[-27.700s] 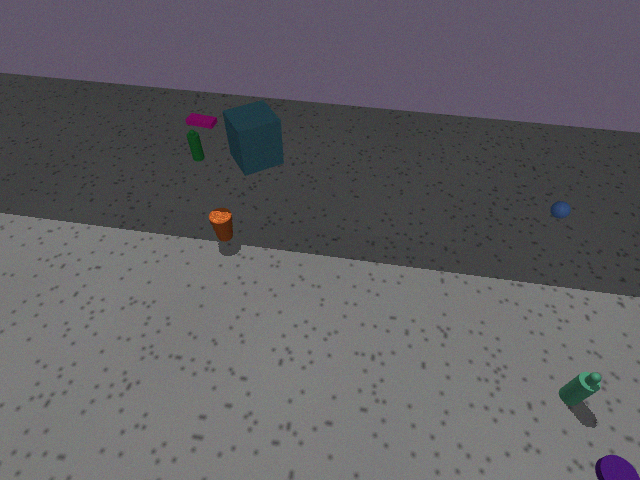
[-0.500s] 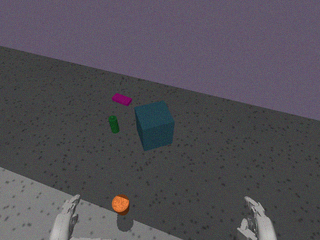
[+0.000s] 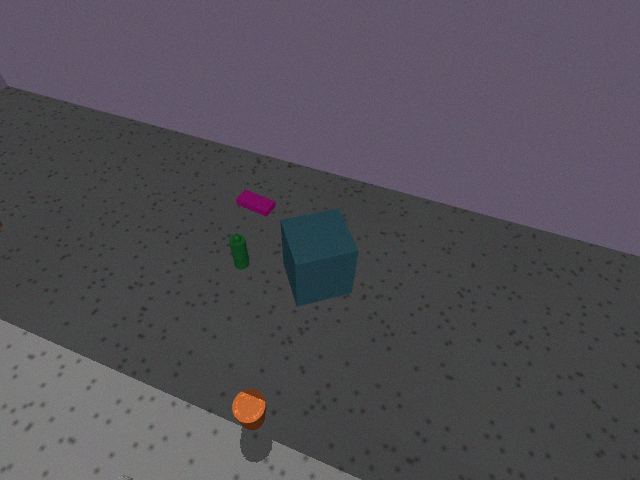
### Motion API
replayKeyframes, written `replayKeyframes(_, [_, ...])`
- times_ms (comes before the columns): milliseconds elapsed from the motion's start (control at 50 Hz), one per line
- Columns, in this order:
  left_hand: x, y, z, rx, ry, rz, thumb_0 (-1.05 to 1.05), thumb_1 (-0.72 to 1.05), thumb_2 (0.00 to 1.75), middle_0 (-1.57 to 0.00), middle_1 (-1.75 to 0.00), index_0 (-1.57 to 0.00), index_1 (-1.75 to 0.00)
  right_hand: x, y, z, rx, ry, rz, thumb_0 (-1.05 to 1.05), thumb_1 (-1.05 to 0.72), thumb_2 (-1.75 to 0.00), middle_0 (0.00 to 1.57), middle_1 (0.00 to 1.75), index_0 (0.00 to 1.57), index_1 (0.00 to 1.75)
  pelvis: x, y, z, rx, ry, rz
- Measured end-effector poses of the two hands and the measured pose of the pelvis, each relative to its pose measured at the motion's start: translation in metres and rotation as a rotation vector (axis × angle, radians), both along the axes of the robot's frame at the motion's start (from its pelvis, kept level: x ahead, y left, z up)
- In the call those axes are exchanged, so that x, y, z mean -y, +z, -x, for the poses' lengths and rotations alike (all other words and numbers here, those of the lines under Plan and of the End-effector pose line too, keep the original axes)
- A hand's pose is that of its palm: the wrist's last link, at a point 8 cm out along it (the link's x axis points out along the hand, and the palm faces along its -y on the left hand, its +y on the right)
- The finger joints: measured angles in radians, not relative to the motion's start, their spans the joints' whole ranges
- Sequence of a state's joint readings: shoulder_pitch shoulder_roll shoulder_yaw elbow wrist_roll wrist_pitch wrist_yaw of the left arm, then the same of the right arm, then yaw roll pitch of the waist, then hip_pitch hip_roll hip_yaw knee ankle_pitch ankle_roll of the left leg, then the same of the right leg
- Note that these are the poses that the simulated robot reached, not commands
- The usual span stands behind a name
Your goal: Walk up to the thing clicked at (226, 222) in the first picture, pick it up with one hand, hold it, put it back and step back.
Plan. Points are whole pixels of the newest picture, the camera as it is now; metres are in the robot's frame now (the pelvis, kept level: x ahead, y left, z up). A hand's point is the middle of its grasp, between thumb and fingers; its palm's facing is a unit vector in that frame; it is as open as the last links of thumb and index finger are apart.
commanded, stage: stand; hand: left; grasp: from the side
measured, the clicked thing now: (251, 412) +0.40 +0.19 -0.69
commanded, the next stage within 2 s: step back in 1.80 s
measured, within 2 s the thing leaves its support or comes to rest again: neither
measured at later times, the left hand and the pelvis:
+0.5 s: hand out of the picture +0.05 +0.24 -0.14, palm faces +0.00 -0.94 -0.35, open 7.3 cm; pelvis +0.00 +0.00 +0.02, yaw +0 degrees
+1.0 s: hand out of the picture +0.07 +0.23 -0.13, palm faces -0.02 -0.94 -0.34, open 7.3 cm; pelvis +0.00 -0.01 +0.03, yaw -1 degrees
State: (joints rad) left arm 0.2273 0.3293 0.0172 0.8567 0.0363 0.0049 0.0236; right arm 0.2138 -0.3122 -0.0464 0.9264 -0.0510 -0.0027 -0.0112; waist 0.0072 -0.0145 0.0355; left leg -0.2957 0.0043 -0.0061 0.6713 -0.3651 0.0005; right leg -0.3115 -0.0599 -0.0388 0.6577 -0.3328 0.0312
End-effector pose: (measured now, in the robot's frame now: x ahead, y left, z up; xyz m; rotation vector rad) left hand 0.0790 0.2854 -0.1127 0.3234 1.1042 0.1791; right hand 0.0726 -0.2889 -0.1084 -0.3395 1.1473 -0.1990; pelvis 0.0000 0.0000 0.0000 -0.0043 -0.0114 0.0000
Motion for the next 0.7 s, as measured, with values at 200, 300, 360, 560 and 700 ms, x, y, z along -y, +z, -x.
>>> replayKeyframes(200, [-0.006, 0.006, 0.033, -0.134, 0.060, -0.001, 0.01, 0.90, 0.90, -0.20, -0.30, -0.21, -0.30, -0.014, -0.001, 0.014, -0.086, -0.022, -0.048, 0.01, -0.91, -0.90, 0.21, 0.30, 0.20, 0.30, -0.004, 0.016, -0.003, 0.032, 0.004, -0.006])
replayKeyframes(300, [-0.005, 0.009, 0.036, -0.149, 0.070, -0.004, 0.00, 0.91, 0.90, -0.20, -0.30, -0.21, -0.30, -0.016, -0.001, 0.011, -0.084, -0.022, -0.061, 0.01, -0.91, -0.90, 0.21, 0.30, 0.20, 0.30, -0.003, 0.020, -0.002, 0.044, 0.004, -0.010])
replayKeyframes(360, [-0.004, 0.012, 0.035, -0.147, 0.073, -0.005, 0.00, 0.91, 0.90, -0.20, -0.30, -0.21, -0.30, -0.015, 0.000, 0.009, -0.080, -0.022, -0.065, 0.01, -0.91, -0.90, 0.21, 0.30, 0.20, 0.30, -0.002, 0.021, -0.001, 0.048, 0.005, -0.011])
replayKeyframes(560, [0.000, 0.015, 0.031, -0.148, 0.072, -0.007, 0.00, 0.91, 0.90, -0.20, -0.30, -0.21, -0.30, -0.002, 0.003, 0.010, -0.088, -0.034, -0.055, 0.00, -0.91, -0.90, 0.21, 0.30, 0.20, 0.30, 0.005, 0.024, 0.001, 0.046, 0.004, -0.011])
replayKeyframes(700, [0.005, 0.016, 0.028, -0.155, 0.070, -0.005, 0.00, 0.91, 0.90, -0.20, -0.30, -0.21, -0.30, 0.008, 0.004, 0.015, -0.106, -0.046, -0.045, 0.00, -0.91, -0.90, 0.20, 0.30, 0.20, 0.30, 0.009, 0.025, 0.000, 0.044, 0.001, -0.010])
